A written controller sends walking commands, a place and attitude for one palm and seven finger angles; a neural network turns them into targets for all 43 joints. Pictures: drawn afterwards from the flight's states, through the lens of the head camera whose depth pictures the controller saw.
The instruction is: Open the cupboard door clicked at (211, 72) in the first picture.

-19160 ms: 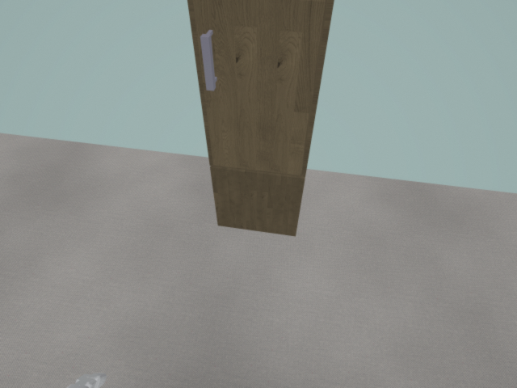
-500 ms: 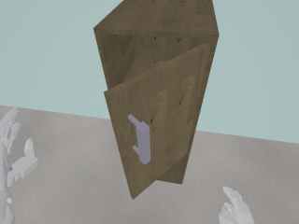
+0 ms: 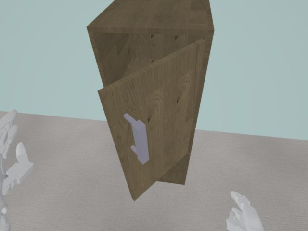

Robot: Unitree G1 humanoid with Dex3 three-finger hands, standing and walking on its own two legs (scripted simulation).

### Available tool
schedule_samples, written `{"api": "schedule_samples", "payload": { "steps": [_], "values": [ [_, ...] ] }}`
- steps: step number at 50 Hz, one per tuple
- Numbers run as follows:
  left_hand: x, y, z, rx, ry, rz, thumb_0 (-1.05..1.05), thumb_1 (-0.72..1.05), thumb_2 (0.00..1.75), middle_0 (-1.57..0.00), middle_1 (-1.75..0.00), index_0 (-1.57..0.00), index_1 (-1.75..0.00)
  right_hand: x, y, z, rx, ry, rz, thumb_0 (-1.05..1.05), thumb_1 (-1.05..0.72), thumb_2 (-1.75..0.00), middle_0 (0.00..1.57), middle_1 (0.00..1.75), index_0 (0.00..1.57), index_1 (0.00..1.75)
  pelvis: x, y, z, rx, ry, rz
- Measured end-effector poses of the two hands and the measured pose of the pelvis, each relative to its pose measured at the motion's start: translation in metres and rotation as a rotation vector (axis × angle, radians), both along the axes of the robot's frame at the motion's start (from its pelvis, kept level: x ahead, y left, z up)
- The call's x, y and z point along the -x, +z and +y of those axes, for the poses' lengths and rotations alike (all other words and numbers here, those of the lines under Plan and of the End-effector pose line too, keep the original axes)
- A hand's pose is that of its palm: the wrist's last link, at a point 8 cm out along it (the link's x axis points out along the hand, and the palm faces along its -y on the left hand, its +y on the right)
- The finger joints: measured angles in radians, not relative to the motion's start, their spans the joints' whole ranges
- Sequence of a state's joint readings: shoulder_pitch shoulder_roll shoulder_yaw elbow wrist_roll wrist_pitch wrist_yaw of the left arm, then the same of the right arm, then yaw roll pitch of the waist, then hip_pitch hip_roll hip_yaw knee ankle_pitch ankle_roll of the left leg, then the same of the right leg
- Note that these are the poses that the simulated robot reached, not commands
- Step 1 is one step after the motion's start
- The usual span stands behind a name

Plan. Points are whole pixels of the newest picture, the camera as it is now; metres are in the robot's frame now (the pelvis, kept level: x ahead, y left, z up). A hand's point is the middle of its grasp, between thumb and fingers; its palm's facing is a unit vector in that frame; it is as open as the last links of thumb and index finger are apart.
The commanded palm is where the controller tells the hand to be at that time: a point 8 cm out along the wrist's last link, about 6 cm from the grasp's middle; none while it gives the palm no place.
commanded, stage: step back with the hand held close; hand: left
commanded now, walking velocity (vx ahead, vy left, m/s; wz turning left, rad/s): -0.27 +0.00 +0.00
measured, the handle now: (136, 139) +0.33 +0.09 +0.08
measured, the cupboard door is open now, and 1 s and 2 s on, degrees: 51 51 51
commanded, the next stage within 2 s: stop stepping back and stand still in 0.80 s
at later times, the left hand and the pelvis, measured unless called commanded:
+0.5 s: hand out of the picture +0.12 +0.30 +0.15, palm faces +0.42 -0.75 -0.51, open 7.4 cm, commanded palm +0.06 +0.34 +0.17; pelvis -0.08 +0.04 -0.02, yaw +0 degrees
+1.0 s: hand out of the picture +0.02 +0.31 +0.17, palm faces +0.39 -0.81 -0.44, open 7.4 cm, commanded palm -0.05 +0.34 +0.17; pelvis -0.20 +0.05 +0.00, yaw -2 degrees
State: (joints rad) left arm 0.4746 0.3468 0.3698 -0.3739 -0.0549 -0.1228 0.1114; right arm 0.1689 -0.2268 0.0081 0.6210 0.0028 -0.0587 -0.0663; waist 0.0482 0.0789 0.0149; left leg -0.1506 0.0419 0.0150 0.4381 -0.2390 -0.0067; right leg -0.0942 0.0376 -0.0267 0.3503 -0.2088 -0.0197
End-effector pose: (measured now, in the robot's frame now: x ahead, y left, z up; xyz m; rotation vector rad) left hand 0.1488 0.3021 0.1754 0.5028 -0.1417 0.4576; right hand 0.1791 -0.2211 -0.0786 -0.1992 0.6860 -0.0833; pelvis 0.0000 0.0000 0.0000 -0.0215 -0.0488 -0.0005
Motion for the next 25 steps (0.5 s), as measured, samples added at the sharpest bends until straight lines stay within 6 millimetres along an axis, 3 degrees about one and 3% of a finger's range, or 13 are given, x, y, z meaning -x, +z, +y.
{"api": "schedule_samples", "payload": {
  "steps": [8, 13, 25],
  "values": [
    [0.002, -0.015, 0.004, -0.020, -0.079, 0.095, 0.02, 0.89, 0.89, -0.21, -0.30, -0.21, -0.30, 0.028, 0.001, -0.008, 0.041, -0.085, 0.053, 0.01, -0.90, -0.90, 0.20, 0.30, 0.20, 0.30, 0.019, -0.001, 0.014, -0.004, -0.023, 0.036],
    [0.013, -0.012, 0.013, -0.050, -0.116, 0.066, 0.02, 0.88, 0.89, -0.22, -0.30, -0.21, -0.30, 0.051, 0.005, -0.004, 0.067, -0.117, 0.064, 0.01, -0.91, -0.90, 0.20, 0.30, 0.20, 0.30, 0.035, -0.004, 0.023, -0.005, -0.028, 0.036],
    [0.074, -0.004, 0.036, -0.128, -0.075, -0.055, 0.02, 0.88, 0.89, -0.22, -0.30, -0.21, -0.30, 0.099, -0.001, 0.024, 0.063, -0.066, 0.016, 0.01, -0.90, -0.90, 0.20, 0.30, 0.20, 0.30, 0.082, -0.017, 0.037, 0.006, 0.004, 0.020]
  ]
}}
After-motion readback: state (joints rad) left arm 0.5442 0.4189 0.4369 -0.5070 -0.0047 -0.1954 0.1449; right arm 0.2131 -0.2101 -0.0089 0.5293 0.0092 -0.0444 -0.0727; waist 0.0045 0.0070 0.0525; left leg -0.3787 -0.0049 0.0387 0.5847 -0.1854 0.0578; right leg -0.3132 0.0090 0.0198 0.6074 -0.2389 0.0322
